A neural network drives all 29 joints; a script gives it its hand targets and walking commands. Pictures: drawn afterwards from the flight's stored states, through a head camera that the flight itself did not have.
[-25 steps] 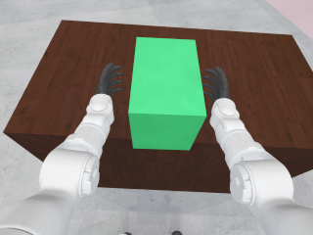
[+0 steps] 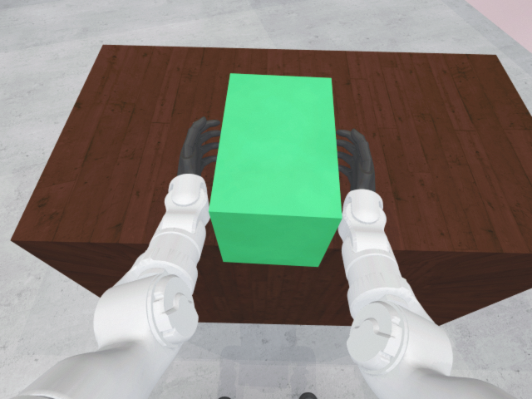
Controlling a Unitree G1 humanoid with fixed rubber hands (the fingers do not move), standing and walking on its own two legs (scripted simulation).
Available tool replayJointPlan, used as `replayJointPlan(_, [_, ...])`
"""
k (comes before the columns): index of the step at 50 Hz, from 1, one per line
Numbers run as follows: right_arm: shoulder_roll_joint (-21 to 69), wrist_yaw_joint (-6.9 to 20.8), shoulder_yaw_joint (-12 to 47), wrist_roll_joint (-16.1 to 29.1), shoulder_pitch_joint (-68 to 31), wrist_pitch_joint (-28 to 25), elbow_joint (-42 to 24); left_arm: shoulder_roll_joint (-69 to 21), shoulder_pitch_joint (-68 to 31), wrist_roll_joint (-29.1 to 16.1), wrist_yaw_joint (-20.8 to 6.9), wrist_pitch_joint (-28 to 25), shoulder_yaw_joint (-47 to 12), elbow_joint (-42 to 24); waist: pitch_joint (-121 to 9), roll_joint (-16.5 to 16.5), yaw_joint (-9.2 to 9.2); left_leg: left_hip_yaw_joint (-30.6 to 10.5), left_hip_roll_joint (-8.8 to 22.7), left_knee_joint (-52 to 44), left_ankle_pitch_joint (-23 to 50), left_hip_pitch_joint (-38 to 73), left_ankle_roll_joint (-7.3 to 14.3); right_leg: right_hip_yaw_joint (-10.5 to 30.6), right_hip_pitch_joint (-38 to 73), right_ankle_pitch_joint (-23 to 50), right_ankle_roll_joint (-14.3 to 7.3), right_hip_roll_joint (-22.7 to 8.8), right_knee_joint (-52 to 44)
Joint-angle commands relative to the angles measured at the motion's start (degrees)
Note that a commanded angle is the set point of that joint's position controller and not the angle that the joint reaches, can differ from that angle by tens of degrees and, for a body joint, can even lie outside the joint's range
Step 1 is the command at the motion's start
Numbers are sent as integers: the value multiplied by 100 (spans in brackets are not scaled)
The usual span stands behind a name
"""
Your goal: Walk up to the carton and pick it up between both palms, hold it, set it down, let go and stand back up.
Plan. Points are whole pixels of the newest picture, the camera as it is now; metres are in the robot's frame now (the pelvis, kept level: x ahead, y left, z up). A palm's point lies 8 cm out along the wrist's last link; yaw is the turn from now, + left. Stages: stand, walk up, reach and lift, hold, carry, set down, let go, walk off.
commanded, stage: reach and lift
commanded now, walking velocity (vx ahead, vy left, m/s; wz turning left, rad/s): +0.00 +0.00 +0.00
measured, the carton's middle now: (275, 172) +0.46 +0.00 +0.02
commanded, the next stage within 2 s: none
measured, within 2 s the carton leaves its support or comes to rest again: neither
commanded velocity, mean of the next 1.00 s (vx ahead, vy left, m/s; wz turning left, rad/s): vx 0.00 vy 0.00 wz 0.00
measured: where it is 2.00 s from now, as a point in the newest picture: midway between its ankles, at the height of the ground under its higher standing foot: outside the picture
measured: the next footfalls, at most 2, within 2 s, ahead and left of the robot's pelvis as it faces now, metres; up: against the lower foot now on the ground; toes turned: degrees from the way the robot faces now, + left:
none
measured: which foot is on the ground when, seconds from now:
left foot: down 0.00-1.00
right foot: down 0.00-1.00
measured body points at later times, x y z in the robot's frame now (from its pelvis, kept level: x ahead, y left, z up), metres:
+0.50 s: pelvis +0.03 -0.01 +0.01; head +0.10 +0.01 +0.45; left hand +0.45 +0.13 +0.05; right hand +0.43 -0.13 +0.05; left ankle +0.00 +0.13 -0.74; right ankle +0.01 -0.14 -0.74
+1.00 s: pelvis +0.02 -0.01 +0.01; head +0.10 +0.02 +0.45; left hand +0.45 +0.13 +0.05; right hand +0.43 -0.13 +0.05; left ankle +0.00 +0.13 -0.74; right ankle +0.01 -0.14 -0.74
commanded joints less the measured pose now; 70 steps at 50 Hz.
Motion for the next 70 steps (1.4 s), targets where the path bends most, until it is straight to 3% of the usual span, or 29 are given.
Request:
replayJointPlan(1, [2910,927,1432,-765,-2140,-285,197,-2938,-2067,682,-904,110,-835,-221,-2759,211,152,714,-202,-313,2308,1032,-259,-650,2789,2064,-58,317,241])
replayJointPlan(3, [2972,866,1401,-777,-1956,-274,206,-2834,-2018,690,-978,170,-798,-427,-2708,-91,92,864,-250,-356,2003,1056,-139,-584,2931,2247,-3,290,169])
replayJointPlan(4, [3185,838,1712,-794,-1822,-327,17,-2861,-1787,674,-984,145,-778,-484,-2938,-236,276,884,-285,-373,1991,717,-69,-532,3260,2755,26,252,287])
replayJointPlan(7, [3153,779,1784,-692,-1902,-455,-60,-2938,-1832,597,-1014,157,-960,-695,-3029,-275,105,821,-287,-574,1876,475,-50,-483,3744,3269,114,154,354])
replayJointPlan(8, [3226,800,1904,-636,-1766,-456,165,-2841,-1645,679,-1030,119,-844,-664,-2867,-380,247,861,-269,-621,1793,375,52,-425,3855,3391,172,121,384])
replayJointPlan(9, [3131,753,1640,-692,-1920,-469,71,-2884,-1945,607,-1026,154,-1054,-865,-2886,-256,-21,761,-241,-690,1759,483,-18,-523,3636,3123,122,161,309])
replayJointPlan(12, [3198,747,1962,-566,-1596,-482,329,-2893,-1459,798,-1089,292,-877,-769,-2277,-75,198,845,-308,-674,1626,577,29,-497,3833,3165,159,93,321])
replayJointPlan(15, [3046,740,1893,-435,-1721,-622,184,-3139,-1556,660,-1044,377,-1241,-1377,-2745,159,56,881,-239,-568,2195,829,-96,-614,3575,3124,96,217,291])
replayJointPlan(19, [3191,698,2280,-354,-1767,-787,49,-3130,-1233,681,-1039,446,-1221,-1098,-2635,-64,252,854,-283,-601,2259,385,-4,-519,3964,4038,166,145,489])
replayJointPlan(21, [3232,659,2230,-492,-1653,-761,87,-3026,-1281,719,-1134,391,-1092,-1272,-2465,-180,196,910,-292,-687,1787,372,51,-518,4201,3854,203,47,407])
replayJointPlan(25, [3107,665,2283,-299,-1620,-793,109,-3105,-1161,693,-1040,507,-1308,-1495,-2660,42,250,866,-207,-678,2304,696,-24,-607,3820,3591,47,196,312])
replayJointPlan(27, [2933,654,2187,-328,-1739,-812,46,-3207,-1300,597,-1044,543,-1433,-1454,-2638,-49,68,909,-236,-658,2308,719,-61,-718,3677,3579,78,213,234])
replayJointPlan(28, [3000,660,2316,-299,-1553,-833,135,-3188,-1178,740,-998,500,-1260,-1606,-2582,-93,259,939,-225,-707,2255,742,-5,-680,3808,3516,57,206,256])
replayJointPlan(30, [2812,687,2169,-208,-1428,-814,353,-3209,-1026,794,-981,593,-1367,-1560,-2557,312,224,966,-206,-700,2317,755,-55,-747,3394,3141,-39,227,148])
replayJointPlan(32, [2879,684,2228,-243,-1618,-812,157,-3252,-1041,833,-972,612,-1275,-1534,-2507,101,406,988,-232,-677,2198,748,-21,-726,3491,2941,-38,208,95])
replayJointPlan(35, [2916,651,2110,-298,-1552,-898,228,-3413,-1134,650,-914,512,-1550,-1544,-2739,207,197,954,-267,-626,2271,780,-100,-742,3240,2937,-73,232,67])
replayJointPlan(36, [3001,620,2393,-246,-1654,-872,25,-3253,-1088,656,-939,493,-1418,-1491,-2985,-132,405,1026,-251,-652,2192,725,-4,-678,3493,3083,-71,218,77])
replayJointPlan(40, [2940,658,2202,-287,-1572,-828,347,-3213,-1244,704,-935,415,-1388,-1529,-2640,11,277,1034,-300,-692,2138,581,-31,-681,3455,3046,-53,172,63])
replayJointPlan(43, [2953,651,2303,-245,-1715,-808,-24,-3245,-1128,706,-942,450,-1300,-1239,-2723,-13,473,1031,-318,-689,1919,514,-8,-713,3473,2768,-42,192,28])
replayJointPlan(45, [2887,628,2176,-323,-1702,-864,205,-3323,-1287,641,-962,409,-1387,-1186,-2652,-152,221,979,-268,-726,1935,510,23,-726,3394,3028,-52,194,60])
replayJointPlan(50, [2865,687,2048,-371,-1730,-859,228,-3408,-1285,805,-910,335,-1320,-1328,-2921,68,247,1021,-278,-674,2170,760,-89,-855,3126,2797,-83,251,17])
replayJointPlan(51, [2874,698,2304,-248,-1915,-960,-6,-3356,-1239,711,-878,274,-1288,-1313,-3058,-9,517,1023,-292,-610,2193,606,-41,-745,3325,2892,-84,233,80])
replayJointPlan(53, [2834,659,2100,-412,-1934,-1093,18,-3388,-1348,729,-874,238,-1370,-1326,-3000,-170,220,954,-261,-591,2415,922,-62,-873,3154,2876,-78,291,26])
replayJointPlan(55, [2996,614,2393,-397,-2024,-1195,78,-3306,-1402,743,-879,117,-1256,-1339,-3225,-252,477,1047,-335,-621,1980,354,25,-681,3678,3205,-30,157,127])
replayJointPlan(57, [2976,589,2273,-382,-2194,-1435,235,-3499,-1617,730,-805,-13,-1529,-1395,-3332,-4,262,935,-300,-475,2407,485,-106,-759,3476,3412,-79,198,236])
replayJointPlan(64, [2658,507,2299,-512,-2776,-2154,468,-3472,-2066,770,-632,-544,-1767,-1360,-4034,179,208,848,-161,-255,3174,847,-318,-865,2820,3495,-199,308,129])
replayJointPlan(66, [2723,482,2522,-474,-2895,-2315,551,-3462,-1862,735,-675,-725,-1699,-1144,-4083,-55,398,961,-241,-218,2886,443,-202,-711,3167,3953,-133,198,216])
replayJointPlan(67, [2688,440,2260,-604,-2761,-2291,647,-3363,-2242,757,-680,-812,-1623,-1128,-4149,-77,195,890,-225,-450,2497,343,-206,-770,3213,3576,-106,152,177])
replayJointPlan(70, [2714,374,2269,-626,-2776,-2456,1019,-3565,-2385,740,-671,-988,-1713,-832,-4091,-57,127,863,-244,-351,2425,389,-264,-714,3154,3554,-133,136,106])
